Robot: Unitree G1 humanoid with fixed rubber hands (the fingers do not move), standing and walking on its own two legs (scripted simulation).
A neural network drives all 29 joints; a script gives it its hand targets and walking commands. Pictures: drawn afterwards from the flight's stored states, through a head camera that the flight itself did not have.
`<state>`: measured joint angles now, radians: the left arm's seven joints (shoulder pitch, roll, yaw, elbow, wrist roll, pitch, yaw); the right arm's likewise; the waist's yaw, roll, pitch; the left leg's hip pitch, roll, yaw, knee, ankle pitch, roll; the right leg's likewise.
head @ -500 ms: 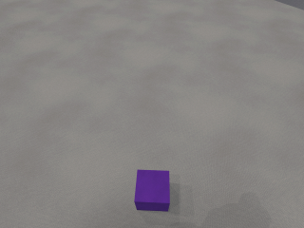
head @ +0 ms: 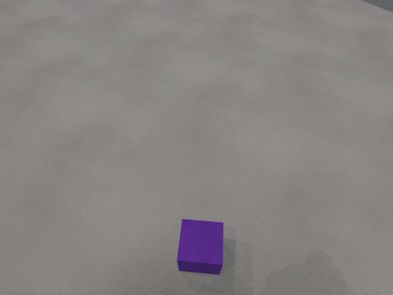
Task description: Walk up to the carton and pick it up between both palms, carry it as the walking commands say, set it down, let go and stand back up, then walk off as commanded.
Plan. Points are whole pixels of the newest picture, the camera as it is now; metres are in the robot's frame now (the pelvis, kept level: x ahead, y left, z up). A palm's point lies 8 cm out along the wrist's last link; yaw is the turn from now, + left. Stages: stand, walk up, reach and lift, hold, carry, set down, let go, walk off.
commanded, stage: walk up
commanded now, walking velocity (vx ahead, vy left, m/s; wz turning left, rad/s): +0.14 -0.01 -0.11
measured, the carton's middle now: (200, 247) +0.40 +0.00 -0.69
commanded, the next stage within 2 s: stand in 1.00 s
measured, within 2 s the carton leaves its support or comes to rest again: neither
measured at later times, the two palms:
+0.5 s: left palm out of the picture +0.05 +0.22 -0.14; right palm out of the picture -0.01 -0.23 -0.15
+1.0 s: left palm out of the picture +0.02 +0.19 -0.15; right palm out of the picture -0.01 -0.23 -0.15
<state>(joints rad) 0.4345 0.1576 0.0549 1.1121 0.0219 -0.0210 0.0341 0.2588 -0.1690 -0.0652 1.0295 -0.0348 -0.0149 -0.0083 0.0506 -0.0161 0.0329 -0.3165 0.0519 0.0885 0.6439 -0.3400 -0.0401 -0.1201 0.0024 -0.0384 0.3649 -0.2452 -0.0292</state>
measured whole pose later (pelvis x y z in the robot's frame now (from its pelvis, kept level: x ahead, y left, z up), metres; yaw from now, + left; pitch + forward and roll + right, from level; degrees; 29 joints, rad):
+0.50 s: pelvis +0.01 -0.01 +0.00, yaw -2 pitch -1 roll +0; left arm 0.25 0.15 0.02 1.08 0.02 0.00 0.03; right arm 0.30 -0.17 -0.04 1.10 -0.01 0.02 -0.03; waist -0.02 0.03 0.03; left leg -0.19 0.08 0.12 0.40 -0.18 -0.03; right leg -0.15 -0.02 -0.05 0.41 -0.24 0.00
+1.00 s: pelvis +0.03 -0.02 +0.00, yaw -2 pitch -1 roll +0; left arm 0.32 0.13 0.00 1.13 0.01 -0.03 0.04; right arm 0.32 -0.13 -0.02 1.14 0.00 0.00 -0.04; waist 0.00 0.01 0.02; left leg -0.17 0.10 0.11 0.38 -0.20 -0.06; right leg -0.13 0.00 -0.06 0.38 -0.25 -0.02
